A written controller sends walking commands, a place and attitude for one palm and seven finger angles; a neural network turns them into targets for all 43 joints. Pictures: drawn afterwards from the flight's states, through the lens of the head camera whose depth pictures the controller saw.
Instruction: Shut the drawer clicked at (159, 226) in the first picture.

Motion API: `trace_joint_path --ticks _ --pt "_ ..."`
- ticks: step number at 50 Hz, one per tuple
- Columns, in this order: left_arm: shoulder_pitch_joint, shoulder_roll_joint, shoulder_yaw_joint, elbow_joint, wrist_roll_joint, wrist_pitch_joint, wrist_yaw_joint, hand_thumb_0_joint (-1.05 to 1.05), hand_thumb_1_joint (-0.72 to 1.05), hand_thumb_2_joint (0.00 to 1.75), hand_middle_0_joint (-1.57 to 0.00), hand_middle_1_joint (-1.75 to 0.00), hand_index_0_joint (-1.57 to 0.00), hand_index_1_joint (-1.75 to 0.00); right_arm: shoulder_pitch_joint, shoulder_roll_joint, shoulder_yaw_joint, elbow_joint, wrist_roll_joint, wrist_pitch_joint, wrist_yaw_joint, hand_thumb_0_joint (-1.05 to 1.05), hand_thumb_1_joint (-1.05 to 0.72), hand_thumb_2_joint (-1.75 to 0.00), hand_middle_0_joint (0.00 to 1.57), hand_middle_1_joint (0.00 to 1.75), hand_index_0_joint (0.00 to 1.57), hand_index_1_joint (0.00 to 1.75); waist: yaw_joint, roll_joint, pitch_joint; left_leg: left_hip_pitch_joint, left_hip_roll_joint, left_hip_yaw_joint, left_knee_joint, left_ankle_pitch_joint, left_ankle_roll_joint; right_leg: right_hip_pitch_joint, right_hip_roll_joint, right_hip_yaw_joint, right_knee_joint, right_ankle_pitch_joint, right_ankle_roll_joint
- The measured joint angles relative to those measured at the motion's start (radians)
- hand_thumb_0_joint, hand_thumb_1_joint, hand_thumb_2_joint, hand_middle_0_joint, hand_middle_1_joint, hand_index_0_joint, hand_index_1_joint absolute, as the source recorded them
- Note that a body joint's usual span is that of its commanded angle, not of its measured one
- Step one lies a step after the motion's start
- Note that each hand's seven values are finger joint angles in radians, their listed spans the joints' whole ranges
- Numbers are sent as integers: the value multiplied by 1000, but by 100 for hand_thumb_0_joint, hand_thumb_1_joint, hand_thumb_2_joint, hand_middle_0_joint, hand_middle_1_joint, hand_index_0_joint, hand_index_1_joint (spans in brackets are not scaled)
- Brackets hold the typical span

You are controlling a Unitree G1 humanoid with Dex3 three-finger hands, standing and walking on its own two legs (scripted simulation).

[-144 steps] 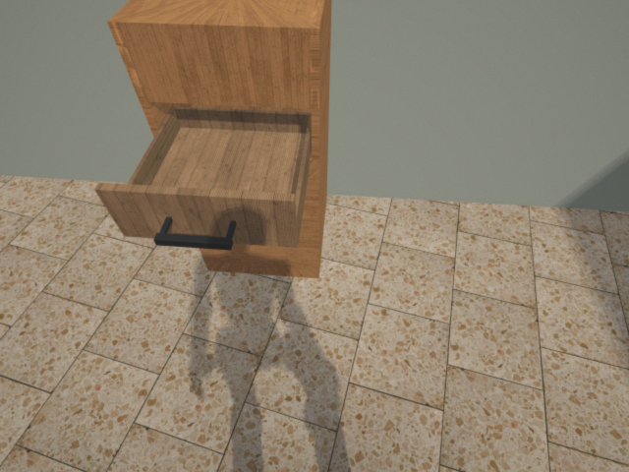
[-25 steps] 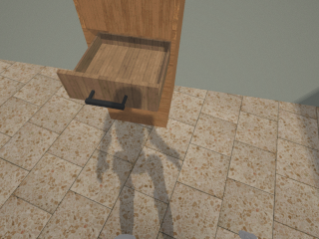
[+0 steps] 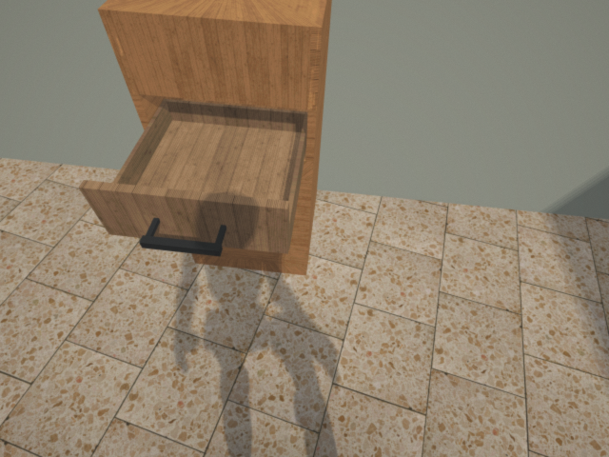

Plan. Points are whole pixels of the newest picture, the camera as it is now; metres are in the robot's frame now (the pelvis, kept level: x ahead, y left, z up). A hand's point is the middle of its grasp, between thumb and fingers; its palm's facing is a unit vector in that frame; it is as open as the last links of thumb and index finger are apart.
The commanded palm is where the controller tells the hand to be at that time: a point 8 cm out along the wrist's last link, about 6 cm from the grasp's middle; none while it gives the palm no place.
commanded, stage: take the last steps up to it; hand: left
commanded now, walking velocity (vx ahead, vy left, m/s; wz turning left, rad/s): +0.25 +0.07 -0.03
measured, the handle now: (184, 236) +0.49 +0.26 -0.10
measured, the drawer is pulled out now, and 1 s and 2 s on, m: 0.30 0.30 0.30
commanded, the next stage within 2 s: come to a stop and stand still in 0.30 s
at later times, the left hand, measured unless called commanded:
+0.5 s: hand (182, 453) +0.15 +0.19 -0.18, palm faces +0.08 -0.98 -0.19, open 7.3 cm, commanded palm none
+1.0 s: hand (196, 394) +0.23 +0.19 -0.17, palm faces +0.04 -0.97 -0.24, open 7.4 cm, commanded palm none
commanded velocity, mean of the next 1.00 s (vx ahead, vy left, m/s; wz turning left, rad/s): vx -0.01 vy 0.01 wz -0.01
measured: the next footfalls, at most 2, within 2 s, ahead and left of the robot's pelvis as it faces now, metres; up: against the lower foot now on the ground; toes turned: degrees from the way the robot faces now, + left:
right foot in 0.22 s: +0.17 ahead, -0.10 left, +0.00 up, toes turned -4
left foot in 0.46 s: +0.19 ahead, +0.13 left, +0.00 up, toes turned +0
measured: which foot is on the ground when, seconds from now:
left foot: down 0.00-0.22, up 0.24-0.44, down 0.46-1.00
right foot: down 0.00-0.00, up 0.02-0.20, down 0.22-1.00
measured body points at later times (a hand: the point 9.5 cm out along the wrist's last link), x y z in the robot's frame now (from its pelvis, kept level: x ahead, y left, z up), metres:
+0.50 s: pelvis +0.15 +0.01 +0.00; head +0.19 +0.02 +0.44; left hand +0.14 +0.24 -0.16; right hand +0.21 -0.23 -0.15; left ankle +0.18 +0.14 -0.74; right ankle +0.09 -0.11 -0.73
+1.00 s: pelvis +0.17 +0.00 +0.00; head +0.22 -0.01 +0.45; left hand +0.23 +0.24 -0.15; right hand +0.23 -0.25 -0.15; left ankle +0.14 +0.12 -0.74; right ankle +0.13 -0.09 -0.73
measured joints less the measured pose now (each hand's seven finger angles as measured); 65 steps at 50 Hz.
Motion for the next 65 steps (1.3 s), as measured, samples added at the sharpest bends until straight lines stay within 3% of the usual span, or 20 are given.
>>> trace_joint_path --ticks 1,4,6,11,13,16,20,23,28,31,35,38,42,45,47,48,53,58,61,65 --pt "6 -1 0 9 -1 8 0 1 91 90 -20 -30 -20 -30 -2 0 -1 -3 -5 -11 -7 0 -91 -90 19 30 20 30 -2 1 0 -8 0 2 14 66 9 -28 -4 -7 80 -57 -4" --pt "-6 10 1 31 1 29 2 1 91 90 -20 -30 -20 -30 -3 24 7 -13 -14 -28 -19 0 -91 -90 19 30 20 30 -4 -21 10 6 -10 28 45 30 20 -157 -13 -15 379 -158 -26" --pt "-29 8 0 28 1 31 -2 1 91 90 -20 -30 -20 -30 9 37 15 -10 -15 -31 -23 0 -91 -90 19 30 20 30 -6 -16 12 36 -14 29 3 24 17 -214 -24 -44 424 -146 -28" --pt "-67 -3 -8 -28 4 -7 -14 1 91 90 -20 -30 -19 -30 46 63 33 32 -5 -5 -20 0 -91 -90 20 30 20 30 2 -1 -4 75 -25 17 1 -19 8 -162 -35 -80 86 -46 -35" --pt "-76 -13 -5 -35 6 -25 -5 1 91 90 -20 -30 -20 -30 42 65 29 49 -1 17 -11 0 -91 -90 20 30 21 30 5 5 -2 39 -23 10 145 -146 10 -146 -41 -92 84 69 -36" --pt "-64 -32 -5 -32 6 -34 14 0 92 90 -20 -30 -20 -30 6 56 15 61 1 37 -6 0 -91 -90 20 30 21 30 4 26 -1 -43 -13 -12 344 -187 6 -84 -33 -117 48 44 -27" --pt "-29 -24 -1 -6 7 -40 24 0 93 90 -20 -30 -20 -30 -59 51 4 31 1 28 -10 1 -93 -90 20 30 20 30 13 -4 0 -68 -5 12 231 -114 -9 -13 -40 -108 -44 54 -11" --pt "3 -26 -5 21 1 -29 25 0 93 90 -20 -30 -20 -30 -93 21 5 3 2 -2 -11 1 -94 -90 20 30 20 30 24 -2 4 -16 3 25 20 123 -4 5 -36 -96 -17 16 9" --pt "-13 -6 -20 55 -5 28 44 1 92 90 -20 -30 -20 -30 -156 29 23 -10 6 -8 -41 1 -93 -90 19 30 20 30 35 -46 27 27 -20 55 36 12 14 -21 -62 -64 110 -75 19" --pt "-51 4 -18 34 -10 50 42 1 92 90 -20 -30 -20 -30 -189 40 26 -30 5 13 -50 0 -92 -90 19 30 20 30 32 -38 56 41 -22 55 5 30 9 -64 -42 -56 161 -121 10" --pt "-76 19 -9 -21 -1 46 38 1 91 90 -20 -30 -20 -30 -205 38 15 -46 10 45 -49 0 -92 -90 20 30 21 30 27 -3 67 25 -8 43 27 24 -8 -78 -11 -63 88 33 -15" --pt "-86 21 -8 -47 9 39 38 1 91 90 -20 -30 -20 -30 -202 21 -1 -46 14 76 -42 0 -91 -90 20 30 21 30 15 27 55 -27 -13 -8 169 -119 -5 -69 3 -85 77 -12 -49" --pt "-97 17 -9 -62 10 31 49 0 91 90 -20 -30 -20 -30 -204 9 -7 -38 18 92 -42 0 -91 -90 20 30 20 30 19 17 55 -54 -54 -42 345 -231 -9 -48 2 -74 23 14 -56" --pt "-94 16 -12 -60 5 29 52 0 91 90 -20 -30 -20 -30 -194 11 0 -39 20 82 -39 0 -91 -90 19 30 20 30 16 0 47 3 -60 -28 204 -163 -13 -37 4 -64 -4 30 -53" --pt "-88 12 -16 -52 -2 28 51 0 91 90 -20 -30 -20 -30 -179 9 6 -40 17 67 -37 0 -91 -90 19 30 20 30 9 6 35 64 -46 -30 39 28 -3 -43 19 -66 11 21 -48" --pt "-89 7 -19 -46 -6 30 50 0 91 90 -20 -30 -20 -30 -169 6 8 -38 14 57 -38 0 -91 -90 19 30 20 30 5 16 28 81 -34 -38 4 47 4 -48 31 -73 24 12 -45" --pt "-88 1 -50 -50 -5 24 47 1 91 90 -20 -30 -20 -30 -126 17 28 -28 7 52 -36 0 -91 -90 19 30 20 30 15 1 13 81 -33 -40 8 -29 7 -35 33 -76 -6 27 -40" --pt "-14 -3 -54 -110 5 4 55 1 91 90 -21 -30 -20 -30 -79 -1 10 -99 7 45 -40 0 -91 -90 20 30 21 30 7 13 -43 2 -37 -66 151 -84 26 -70 36 -66 43 6 -35" --pt "-1 8 -59 -110 4 16 54 1 91 90 -21 -30 -20 -30 -76 -8 8 -115 6 40 -37 0 -91 -90 19 30 20 30 -4 13 -55 18 -41 -65 131 -82 26 -70 30 -62 78 -13 -19" --pt "-12 31 -62 -101 -2 29 52 1 91 90 -21 -30 -20 -30 -79 -4 24 -115 3 25 -34 0 -91 -90 19 30 20 30 5 -6 -62 38 -59 -43 110 -71 46 -59 10 -43 66 2 7"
